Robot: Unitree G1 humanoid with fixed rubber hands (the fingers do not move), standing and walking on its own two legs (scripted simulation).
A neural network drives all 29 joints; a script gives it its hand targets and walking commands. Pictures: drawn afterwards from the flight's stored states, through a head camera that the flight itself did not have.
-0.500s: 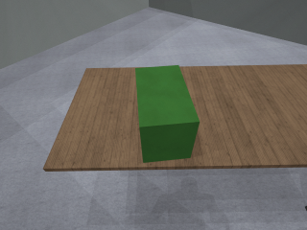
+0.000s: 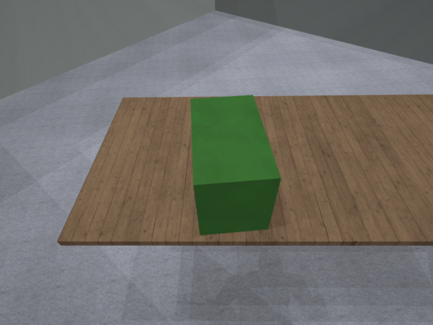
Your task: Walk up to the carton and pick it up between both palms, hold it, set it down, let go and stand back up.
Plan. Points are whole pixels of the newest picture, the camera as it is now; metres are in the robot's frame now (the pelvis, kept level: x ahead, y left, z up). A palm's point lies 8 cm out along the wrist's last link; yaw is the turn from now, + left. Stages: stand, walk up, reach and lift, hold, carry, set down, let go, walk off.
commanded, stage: walk up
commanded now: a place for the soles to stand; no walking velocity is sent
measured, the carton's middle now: (227, 161) +0.49 -0.01 +0.01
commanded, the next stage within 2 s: reach and lift in 0.28 s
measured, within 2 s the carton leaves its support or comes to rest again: neither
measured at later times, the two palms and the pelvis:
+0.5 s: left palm (89, 323) +0.17 +0.27 -0.10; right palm out of the picture +0.14 -0.29 -0.11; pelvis -0.02 -0.01 -0.02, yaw +0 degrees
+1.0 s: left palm out of the picture +0.13 +0.22 -0.06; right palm out of the picture +0.13 -0.25 -0.06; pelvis -0.03 -0.02 +0.00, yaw -2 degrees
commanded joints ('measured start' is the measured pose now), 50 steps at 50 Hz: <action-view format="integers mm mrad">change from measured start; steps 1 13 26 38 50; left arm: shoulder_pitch -14 -31 -53 -152 -53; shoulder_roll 165 171 56 13 -77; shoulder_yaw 37 39 119 95 57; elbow -55 -41 -632 -692 -903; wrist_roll -2 -1 134 58 26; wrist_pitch -16 -13 463 403 288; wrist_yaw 5 7 -7 -5 70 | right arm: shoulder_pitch -13 12 -94 -117 -22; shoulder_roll -188 -185 -151 -25 27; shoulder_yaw -39 -42 -93 -50 -122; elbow -58 -47 -145 -423 -595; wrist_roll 0 3 1 -16 -41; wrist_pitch -19 -17 -129 -48 -50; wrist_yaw -8 -8 60 57 63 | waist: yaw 2 -2 4 37 23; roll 4 -18 54 -73 2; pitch -49 -48 -278 82 -70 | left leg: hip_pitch -1 2 141 62 44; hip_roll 112 117 14 -23 -5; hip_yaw -62 -69 68 132 107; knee -37 -35 190 -38 -85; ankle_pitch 272 308 478 95 11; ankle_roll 50 42 -63 3 -12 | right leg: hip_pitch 14 27 20 -62 -41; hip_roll -122 -124 35 -5 35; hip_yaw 83 65 -80 -23 -27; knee -43 -40 122 -100 -77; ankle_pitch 256 272 447 124 27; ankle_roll -44 -50 -51 -12 -28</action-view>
